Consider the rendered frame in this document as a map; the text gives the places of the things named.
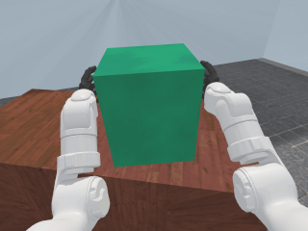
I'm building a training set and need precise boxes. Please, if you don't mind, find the left robot upper arm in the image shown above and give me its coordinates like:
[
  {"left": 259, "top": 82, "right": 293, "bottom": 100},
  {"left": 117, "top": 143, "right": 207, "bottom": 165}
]
[{"left": 26, "top": 175, "right": 111, "bottom": 231}]

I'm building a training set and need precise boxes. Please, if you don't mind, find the robot right forearm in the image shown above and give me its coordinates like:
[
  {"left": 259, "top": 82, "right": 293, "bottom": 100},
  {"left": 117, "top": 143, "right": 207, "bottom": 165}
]
[{"left": 204, "top": 82, "right": 298, "bottom": 199}]

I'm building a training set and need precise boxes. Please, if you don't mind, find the right robot hand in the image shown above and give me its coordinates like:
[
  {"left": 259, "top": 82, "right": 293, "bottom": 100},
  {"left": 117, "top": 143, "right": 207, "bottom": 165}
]
[{"left": 200, "top": 60, "right": 219, "bottom": 99}]

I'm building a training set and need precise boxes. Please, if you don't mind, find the right robot upper arm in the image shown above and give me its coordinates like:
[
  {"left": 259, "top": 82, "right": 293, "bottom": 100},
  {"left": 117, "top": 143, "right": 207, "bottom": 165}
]
[{"left": 232, "top": 161, "right": 308, "bottom": 231}]

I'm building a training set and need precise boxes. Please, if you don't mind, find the pedestal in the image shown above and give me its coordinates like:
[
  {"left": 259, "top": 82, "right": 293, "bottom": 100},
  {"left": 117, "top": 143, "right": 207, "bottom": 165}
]
[{"left": 0, "top": 89, "right": 268, "bottom": 231}]

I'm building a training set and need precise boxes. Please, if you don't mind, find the carton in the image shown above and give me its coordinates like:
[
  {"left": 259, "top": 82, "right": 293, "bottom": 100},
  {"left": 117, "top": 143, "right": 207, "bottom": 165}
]
[{"left": 92, "top": 43, "right": 205, "bottom": 167}]

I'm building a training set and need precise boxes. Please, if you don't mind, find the robot left forearm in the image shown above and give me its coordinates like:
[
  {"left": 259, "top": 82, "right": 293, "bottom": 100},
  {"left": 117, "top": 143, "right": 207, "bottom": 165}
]
[{"left": 51, "top": 89, "right": 101, "bottom": 217}]

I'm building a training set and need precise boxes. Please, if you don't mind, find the left robot hand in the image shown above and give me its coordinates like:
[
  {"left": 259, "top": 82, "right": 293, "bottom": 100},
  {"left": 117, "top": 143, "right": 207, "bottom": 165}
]
[{"left": 78, "top": 65, "right": 99, "bottom": 103}]

